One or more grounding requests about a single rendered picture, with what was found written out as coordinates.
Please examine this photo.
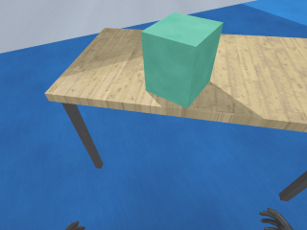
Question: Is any left robot hand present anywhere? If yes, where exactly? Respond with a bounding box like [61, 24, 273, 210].
[65, 220, 85, 230]

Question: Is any table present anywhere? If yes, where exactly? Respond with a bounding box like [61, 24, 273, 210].
[44, 28, 307, 201]

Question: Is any carton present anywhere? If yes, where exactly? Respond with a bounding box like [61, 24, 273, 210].
[141, 12, 224, 108]

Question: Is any right robot hand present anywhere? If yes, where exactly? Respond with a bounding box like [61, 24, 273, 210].
[259, 207, 294, 230]

